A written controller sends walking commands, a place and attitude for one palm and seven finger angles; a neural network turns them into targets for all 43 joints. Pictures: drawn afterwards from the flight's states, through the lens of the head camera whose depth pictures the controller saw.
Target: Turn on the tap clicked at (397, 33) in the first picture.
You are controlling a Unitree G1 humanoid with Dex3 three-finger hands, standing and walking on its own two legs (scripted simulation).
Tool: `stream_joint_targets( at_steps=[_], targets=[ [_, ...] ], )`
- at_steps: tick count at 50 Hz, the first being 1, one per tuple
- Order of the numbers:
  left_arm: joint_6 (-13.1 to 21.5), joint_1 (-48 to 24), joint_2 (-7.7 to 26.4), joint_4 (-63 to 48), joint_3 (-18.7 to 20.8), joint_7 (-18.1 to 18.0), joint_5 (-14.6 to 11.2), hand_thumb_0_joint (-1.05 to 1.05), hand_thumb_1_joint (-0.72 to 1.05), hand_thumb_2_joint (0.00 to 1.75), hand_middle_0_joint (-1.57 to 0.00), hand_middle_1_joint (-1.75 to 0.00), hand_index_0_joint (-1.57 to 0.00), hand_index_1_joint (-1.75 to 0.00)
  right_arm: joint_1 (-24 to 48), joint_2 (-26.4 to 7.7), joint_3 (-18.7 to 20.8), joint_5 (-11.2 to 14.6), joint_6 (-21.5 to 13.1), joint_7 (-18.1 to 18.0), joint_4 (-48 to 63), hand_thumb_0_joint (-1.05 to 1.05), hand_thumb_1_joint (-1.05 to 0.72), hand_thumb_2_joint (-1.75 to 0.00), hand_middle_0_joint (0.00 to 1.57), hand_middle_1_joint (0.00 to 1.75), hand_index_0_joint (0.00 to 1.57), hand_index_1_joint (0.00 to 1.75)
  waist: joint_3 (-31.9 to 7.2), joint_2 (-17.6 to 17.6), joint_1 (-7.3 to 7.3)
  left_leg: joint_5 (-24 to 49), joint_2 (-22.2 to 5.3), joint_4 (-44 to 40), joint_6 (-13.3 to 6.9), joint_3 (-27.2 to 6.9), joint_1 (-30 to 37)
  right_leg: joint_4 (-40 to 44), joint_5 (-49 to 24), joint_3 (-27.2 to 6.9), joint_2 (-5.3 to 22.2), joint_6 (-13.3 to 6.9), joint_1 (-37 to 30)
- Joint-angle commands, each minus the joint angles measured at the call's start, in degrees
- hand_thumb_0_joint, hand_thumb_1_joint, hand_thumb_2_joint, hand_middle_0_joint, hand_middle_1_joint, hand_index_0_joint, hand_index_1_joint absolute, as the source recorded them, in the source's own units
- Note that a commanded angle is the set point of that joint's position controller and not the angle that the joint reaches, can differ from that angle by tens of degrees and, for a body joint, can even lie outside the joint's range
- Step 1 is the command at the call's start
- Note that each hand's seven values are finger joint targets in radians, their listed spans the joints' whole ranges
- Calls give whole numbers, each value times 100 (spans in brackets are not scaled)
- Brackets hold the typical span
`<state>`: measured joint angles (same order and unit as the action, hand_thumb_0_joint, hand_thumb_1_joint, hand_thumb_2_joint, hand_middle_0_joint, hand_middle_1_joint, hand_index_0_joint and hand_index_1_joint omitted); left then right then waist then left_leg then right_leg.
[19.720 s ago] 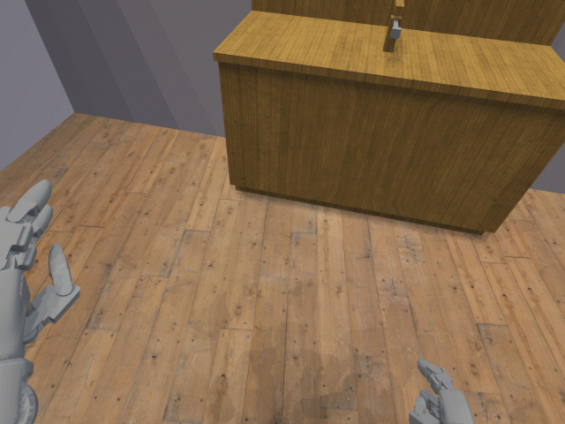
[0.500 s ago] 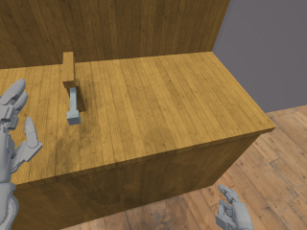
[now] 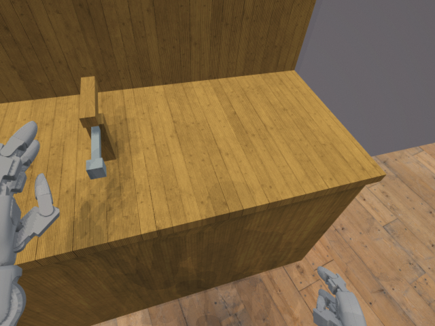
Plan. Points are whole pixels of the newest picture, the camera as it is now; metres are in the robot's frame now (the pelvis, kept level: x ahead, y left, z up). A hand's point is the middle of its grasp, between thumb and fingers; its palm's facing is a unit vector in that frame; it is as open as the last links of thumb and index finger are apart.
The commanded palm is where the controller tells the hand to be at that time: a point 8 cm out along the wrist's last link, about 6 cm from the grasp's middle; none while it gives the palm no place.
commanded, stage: shuffle to correct the standing spot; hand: left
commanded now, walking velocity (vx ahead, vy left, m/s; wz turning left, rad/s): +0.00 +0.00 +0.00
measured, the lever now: (96, 168) +0.35 +0.27 +0.08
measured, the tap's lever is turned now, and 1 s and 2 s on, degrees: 0 0 0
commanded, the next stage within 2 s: come to a stop and stand still in 0.32 s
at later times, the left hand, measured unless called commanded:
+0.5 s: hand (94, 202) +0.23 +0.20 +0.16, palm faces +0.34 -0.87 -0.35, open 7.4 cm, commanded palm +0.17 +0.24 +0.17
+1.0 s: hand (59, 181) +0.25 +0.24 +0.19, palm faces +0.45 -0.77 -0.45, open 7.4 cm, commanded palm +0.16 +0.24 +0.17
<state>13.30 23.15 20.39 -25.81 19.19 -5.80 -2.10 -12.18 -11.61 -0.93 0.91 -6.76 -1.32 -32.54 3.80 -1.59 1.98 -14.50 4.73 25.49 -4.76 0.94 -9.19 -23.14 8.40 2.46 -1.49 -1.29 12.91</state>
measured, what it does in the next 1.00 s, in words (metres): stands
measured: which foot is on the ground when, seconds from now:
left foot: down 0.00-1.00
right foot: down 0.00-1.00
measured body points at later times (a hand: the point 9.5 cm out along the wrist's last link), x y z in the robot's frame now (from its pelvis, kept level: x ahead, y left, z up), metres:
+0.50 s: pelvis +0.01 -0.04 +0.00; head +0.03 -0.02 +0.45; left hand +0.21 +0.24 +0.18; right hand +0.19 -0.26 -0.07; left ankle -0.01 +0.05 -0.74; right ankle +0.05 -0.11 -0.74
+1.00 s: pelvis +0.01 -0.04 +0.00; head +0.04 -0.02 +0.45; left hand +0.22 +0.28 +0.21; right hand +0.19 -0.26 -0.08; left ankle -0.01 +0.05 -0.74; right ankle +0.05 -0.11 -0.74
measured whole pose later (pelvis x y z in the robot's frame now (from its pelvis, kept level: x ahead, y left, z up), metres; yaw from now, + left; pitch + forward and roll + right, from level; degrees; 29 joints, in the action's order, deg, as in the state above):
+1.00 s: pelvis +0.01 -0.04 +0.00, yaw +1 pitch +0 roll -1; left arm 14.7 12.3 28.1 -17.9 23.2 -4.8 -1.5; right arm -12.1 -12.7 -0.2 1.2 -7.9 -1.5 -33.6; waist 3.5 -0.7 4.1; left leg -15.7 1.5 27.7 -2.1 -1.0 -12.1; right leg -21.0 7.8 4.5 -4.6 -4.0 13.7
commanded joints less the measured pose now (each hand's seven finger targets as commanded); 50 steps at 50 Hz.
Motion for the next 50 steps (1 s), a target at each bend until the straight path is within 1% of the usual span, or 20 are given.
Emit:
stream_joint_targets(
  at_steps=[1,4,5,15,19,20,22,27,29,30,33,38,39,44,45,46,47,48,49,50],
  targets=[
    [334,-500,864,-1218,526,-86,-22,0,90,90,-20,-30,-20,-30,543,-737,285,-17,-349,-53,903,0,-90,-90,20,30,20,30,-796,414,-29,342,-845,-800,549,-754,-864,89,-483,-608,426,-27,-1166],
    [314,-503,983,-1287,639,-117,-7,0,90,90,-20,-30,-20,-30,571,-726,272,-9,-363,-61,866,0,-90,-90,20,30,20,30,-803,464,-31,298,-813,-777,513,-747,-859,140,-495,-665,428,-47,-1149],
    [306,-473,845,-1164,532,-99,-41,0,90,90,-20,-30,-20,-30,512,-722,257,-45,-339,-63,845,0,-90,-90,20,30,20,30,-808,315,-48,423,-810,-787,526,-753,-814,157,-513,-611,395,-39,-1124],
    [165,-543,884,-1320,532,-50,-157,0,90,90,-20,-30,-20,-30,593,-694,301,-24,-198,-24,884,0,-90,-90,20,30,20,30,-931,623,-96,1279,-1101,-689,651,-784,-428,-89,-675,-369,218,-15,-890],
    [113,-319,1085,-1461,748,-42,-198,0,90,90,-20,-30,-20,-30,653,-661,326,18,-170,5,962,0,-90,-90,20,30,20,30,-960,615,-76,1693,-1217,-480,638,-755,-271,-84,-852,-373,244,-35,-774],
    [98,-310,914,-1409,600,-15,-220,0,90,90,-20,-30,-20,-30,583,-685,326,-18,-142,10,941,0,-90,-90,20,30,20,30,-970,601,-112,1572,-1203,-479,621,-762,-404,-120,-788,-354,228,-47,-829],
    [91,-238,1025,-1392,721,-23,-224,0,90,90,-20,-30,-20,-30,600,-694,344,-5,-146,3,984,0,-90,-90,20,30,20,30,-983,624,-78,1249,-1223,-430,520,-730,-510,-59,-783,-489,314,-53,-910],
    [100,-29,938,-1406,629,-126,-211,0,90,90,-20,-30,-20,-30,564,-709,289,-6,-211,-34,918,0,-90,-90,20,30,20,30,-1061,506,-101,387,-767,-161,357,-534,-532,524,-616,-1129,657,-122,-958],
    [71,1,1091,-1375,770,-192,-193,0,90,90,-20,-30,-20,-30,612,-700,271,19,-208,-66,855,0,-90,-90,20,30,20,30,-990,358,-106,196,-678,-26,320,-500,-479,859,-159,-1353,809,-84,-780],
    [70,20,941,-1268,632,-200,-192,0,90,90,-20,-30,-20,-30,549,-704,260,-11,-184,-65,852,0,-90,-90,20,30,20,30,-988,116,-127,178,-625,95,301,-478,-515,968,43,-1388,898,-52,-784],
    [45,-12,1009,-1237,690,-242,-176,0,90,90,-20,-30,-20,-30,519,-723,306,40,-176,-81,851,0,-90,-90,20,30,20,30,-967,-94,-125,153,-546,331,295,-447,-479,1175,115,-1623,1126,13,-675],
    [64,119,1020,-1319,658,-290,-168,0,90,90,-20,-30,-20,-30,551,-738,324,68,-153,-81,841,0,-90,-90,20,30,20,30,-1148,-12,-114,429,-588,220,303,-433,-416,891,-525,-1431,1250,23,-901],
    [61,176,1112,-1361,730,-304,-161,0,90,90,-20,-30,-20,-30,656,-743,305,67,-152,-92,792,0,-90,-90,20,30,20,30,-1134,165,-103,574,-643,114,299,-451,-293,813,-696,-1342,1203,14,-815],
    [60,98,1102,-1391,682,-298,-151,0,90,90,-20,-30,-20,-30,709,-761,298,53,-152,-111,788,0,-90,-90,20,30,20,30,-1114,255,-100,941,-816,-223,277,-610,-160,567,-746,-1037,903,29,-838],
    [63,89,948,-1328,543,-273,-150,0,90,90,-20,-30,-20,-30,644,-760,281,18,-138,-115,810,0,-90,-90,20,30,20,30,-1112,216,-107,988,-839,-306,269,-649,-199,499,-712,-927,840,21,-909],
    [683,-6082,5625,-2783,3817,-281,722,0,90,90,-20,-30,-20,-30,-450,-873,330,-82,-497,-111,592,0,-90,-90,20,30,20,30,69,-245,-196,885,-601,167,300,140,-880,1034,-1132,-769,349,1139,114],
    [472,-2996,2216,674,1715,-7,159,0,90,90,-20,-30,-20,-30,226,-288,101,-15,-471,-77,460,0,-90,-90,20,30,20,30,-1308,171,-89,860,-546,141,213,-197,-632,481,-377,-738,866,425,-588],
    [444,-1439,1406,1076,1145,82,31,0,90,90,-20,-30,-20,-30,171,-684,314,3,-581,-57,745,0,-90,-90,20,30,20,30,-944,449,203,690,-506,188,366,-341,-448,798,-585,-1650,885,229,-572],
    [510,-761,513,753,410,165,-186,0,90,90,-20,-30,-20,-30,309,-679,291,90,-549,136,695,0,-90,-90,20,30,20,30,-1234,1190,56,787,-622,61,343,-211,-187,418,-1230,-1353,959,36,-906],
    [575,-817,744,-115,417,135,-163,0,90,90,-20,-30,-20,-30,121,-777,310,68,-500,214,777,0,-90,-90,20,30,20,30,-1409,1048,-1,725,-651,-130,349,-310,-426,259,-1098,-1183,935,81,-1288]
  ],
)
